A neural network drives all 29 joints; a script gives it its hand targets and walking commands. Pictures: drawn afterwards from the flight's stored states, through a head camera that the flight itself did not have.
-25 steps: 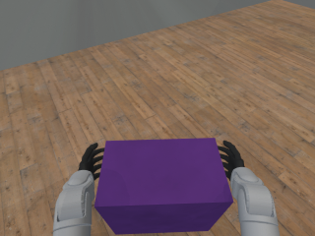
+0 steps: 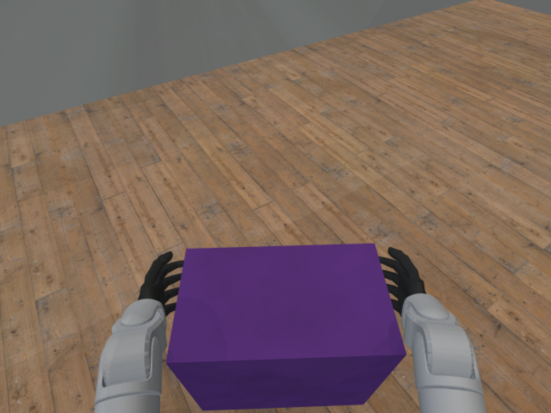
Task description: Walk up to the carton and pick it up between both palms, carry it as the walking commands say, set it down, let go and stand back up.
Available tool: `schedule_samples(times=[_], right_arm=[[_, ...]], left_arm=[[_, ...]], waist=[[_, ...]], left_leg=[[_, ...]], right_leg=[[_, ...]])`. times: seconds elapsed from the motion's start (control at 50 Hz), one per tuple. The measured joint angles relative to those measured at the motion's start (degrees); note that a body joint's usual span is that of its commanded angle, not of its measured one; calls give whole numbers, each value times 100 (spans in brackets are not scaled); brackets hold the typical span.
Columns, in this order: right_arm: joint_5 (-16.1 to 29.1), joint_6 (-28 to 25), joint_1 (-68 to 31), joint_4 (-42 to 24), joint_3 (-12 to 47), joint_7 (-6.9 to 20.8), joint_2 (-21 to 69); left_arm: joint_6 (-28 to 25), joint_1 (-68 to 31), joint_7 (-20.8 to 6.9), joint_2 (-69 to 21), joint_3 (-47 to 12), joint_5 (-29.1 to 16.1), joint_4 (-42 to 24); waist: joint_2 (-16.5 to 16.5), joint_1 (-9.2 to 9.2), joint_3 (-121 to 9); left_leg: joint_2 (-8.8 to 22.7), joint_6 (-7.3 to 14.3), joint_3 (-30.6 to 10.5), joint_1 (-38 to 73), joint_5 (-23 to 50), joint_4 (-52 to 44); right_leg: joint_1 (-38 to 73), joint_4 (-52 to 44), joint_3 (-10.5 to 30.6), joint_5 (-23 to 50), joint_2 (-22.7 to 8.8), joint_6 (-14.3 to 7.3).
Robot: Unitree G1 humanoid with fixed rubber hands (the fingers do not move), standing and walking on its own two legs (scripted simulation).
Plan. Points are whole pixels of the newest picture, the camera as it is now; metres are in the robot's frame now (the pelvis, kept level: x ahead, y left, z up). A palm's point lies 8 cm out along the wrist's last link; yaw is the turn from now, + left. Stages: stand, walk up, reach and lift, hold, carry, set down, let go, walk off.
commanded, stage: carry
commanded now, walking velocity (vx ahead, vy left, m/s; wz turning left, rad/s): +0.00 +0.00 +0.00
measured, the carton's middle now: (282, 333) +0.26 +0.00 -0.05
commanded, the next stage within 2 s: none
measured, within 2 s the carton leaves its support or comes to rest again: neither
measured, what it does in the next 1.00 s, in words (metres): steps to the right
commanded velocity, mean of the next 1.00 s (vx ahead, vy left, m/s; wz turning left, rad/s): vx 0.00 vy -0.23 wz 0.00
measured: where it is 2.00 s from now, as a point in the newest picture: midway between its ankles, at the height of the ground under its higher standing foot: outside the picture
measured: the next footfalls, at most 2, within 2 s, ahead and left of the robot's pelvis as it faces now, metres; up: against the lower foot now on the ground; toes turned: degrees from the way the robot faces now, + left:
left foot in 1.06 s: -0.01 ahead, +0.02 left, +0.00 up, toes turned +17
right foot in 1.40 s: -0.01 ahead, -0.42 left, +0.00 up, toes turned +10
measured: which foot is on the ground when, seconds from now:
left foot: down 0.00-0.90, up 0.92-1.00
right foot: down 0.00-1.00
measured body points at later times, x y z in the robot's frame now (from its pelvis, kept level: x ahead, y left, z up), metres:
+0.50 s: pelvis -0.01 -0.02 -0.01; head -0.02 -0.02 +0.44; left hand +0.24 +0.16 +0.08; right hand +0.23 -0.21 +0.08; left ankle +0.01 +0.09 -0.73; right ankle -0.06 -0.09 -0.73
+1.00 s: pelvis -0.06 -0.09 -0.02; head -0.07 -0.08 +0.43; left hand +0.17 +0.10 +0.05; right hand +0.18 -0.27 +0.06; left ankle -0.03 +0.04 -0.72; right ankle -0.06 -0.09 -0.73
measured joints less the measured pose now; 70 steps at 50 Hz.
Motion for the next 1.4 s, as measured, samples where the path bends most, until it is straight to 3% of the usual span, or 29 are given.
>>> schedule_samples(times=[0.28, 0.38, 0.48, 0.56, 0.6, 0.64, 0.76, 0.86, 0.88, 0.94, 0.98, 1.02, 1.06, 1.08, 1.1, 1.14, 1.18, 1.26, 1.34, 1.38, 1.4], right_arm=[[-30, 11, -13, 13, 3, 18, -2], [680, 867, 439, -1997, 62, -244, 106], [807, 1688, 623, -2742, 47, -389, 300], [836, 2115, 913, -3028, -2, -419, 301], [876, 2239, 1018, -3137, -26, -406, 208], [924, 2306, 1026, -3176, -38, -388, 126], [958, 2284, 864, -3006, -55, -376, 240], [854, 2249, 731, -2906, -64, -387, 377], [832, 2246, 731, -2899, -70, -389, 386], [820, 2241, 833, -2950, -82, -381, 320], [857, 2257, 887, -2966, -82, -354, 244], [894, 2244, 898, -2980, -93, -335, 217], [933, 2192, 845, -2990, -85, -314, 236], [930, 2156, 739, -2960, -62, -317, 297], [904, 2155, 633, -2946, -57, -326, 349], [850, 2154, 653, -2938, -83, -338, 420], [813, 2167, 822, -2992, -115, -341, 440], [831, 2166, 933, -3226, -160, -328, 441], [758, 2167, 801, -3232, -96, -322, 457], [704, 2185, 781, -3264, -69, -324, 474], [689, 2179, 783, -3278, -65, -323, 439]], left_arm=[[-6, 15, -10, -11, 10, 31, 5], [881, 489, 198, 25, 0, -700, -2058], [1695, 706, 226, 84, 89, -903, -2811], [2088, 871, 252, -71, 100, -934, -2956], [2190, 920, 271, -188, 67, -896, -3008], [2254, 951, 297, -270, 51, -851, -3085], [2350, 983, 330, -220, 128, -822, -3233], [2304, 886, 304, -113, 192, -867, -3116], [2288, 863, 298, -107, 193, -874, -3066], [2279, 820, 282, -178, 164, -875, -2977], [2274, 850, 278, -260, 149, -837, -2967], [2279, 896, 280, -321, 150, -797, -3048], [2286, 929, 280, -330, 183, -779, -3215], [2282, 924, 270, -265, 229, -791, -3303], [2248, 922, 256, -193, 241, -803, -3324], [2227, 889, 241, -68, 162, -801, -3223], [2265, 858, 234, -71, 103, -794, -3107], [2264, 811, 204, -126, 86, -820, -3198], [2253, 743, 207, -1, 92, -852, -3235], [2268, 696, 208, 40, 111, -892, -3224], [2257, 662, 209, 15, 109, -900, -3191]], waist=[[-8, -15, -33], [-49, 18, -12], [61, -38, -230], [152, -73, -246], [143, -105, -214], [101, -124, -138], [-164, -112, 20], [-116, -44, 40], [-68, -32, 45], [-35, -50, 43], [-69, -93, 54], [-113, -97, 55], [-184, -27, 40], [-265, 22, 87], [-189, 0, 116], [19, -113, 153], [118, -161, 169], [207, -106, 183], [248, 11, 104], [194, 42, 56], [143, 59, 34]], left_leg=[[24, -22, 8, -10, 44, -28], [137, -57, 80, -244, 23, 103], [408, -170, 51, -495, -67, 416], [644, -359, -110, -615, -115, 675], [734, -457, -170, -720, -392, 910], [770, -470, -237, -806, -548, 1079], [796, -519, -237, -883, -117, 1147], [896, -578, -192, -994, -141, 1293], [935, -600, -217, -1011, -139, 1328], [955, -580, -257, -1142, -649, 1777], [863, -540, -168, -1124, -997, 2114], [729, -459, 25, -872, -1120, 1912], [628, -331, 336, -430, -961, 1061], [645, -219, 469, -379, -427, 822], [754, -159, 494, -465, -244, 851], [905, -170, 334, -550, -171, 829], [959, -283, 138, -460, -23, 547], [1135, -506, -164, -391, 305, 158], [1425, -793, -322, -493, 481, 63], [1501, -920, -380, -625, 441, 256], [1476, -906, -441, -779, 163, 554]], right_leg=[[-25, 1, -17, 24, 7, -20], [-356, 238, -23, 25, 48, 17], [-573, 323, -278, -64, 99, 234], [-519, 267, -516, 90, 290, -286], [-534, 329, -621, 54, 349, -409], [-587, 448, -697, 3, 379, -456], [-842, 971, -736, -213, 326, -552], [-1058, 1307, -757, -356, 305, -287], [-1050, 1304, -796, -359, 333, -313], [-952, 1132, -979, -235, 392, -803], [-820, 868, -1106, -124, 418, -831], [-709, 562, -1196, 30, 471, -790], [-794, 504, -1200, 175, 512, -503], [-1086, 950, -1090, 380, 437, -78], [-1554, 1950, -863, -80, 440, 302], [-2265, 3770, -288, -630, 420, 475], [-2420, 4233, 197, -488, 196, 459], [-2068, 3112, 576, -261, -301, 576], [-1536, 1604, 307, -168, -428, 624], [-1098, 555, 121, 119, -442, 585], [-1008, 188, 126, 634, -463, 557]])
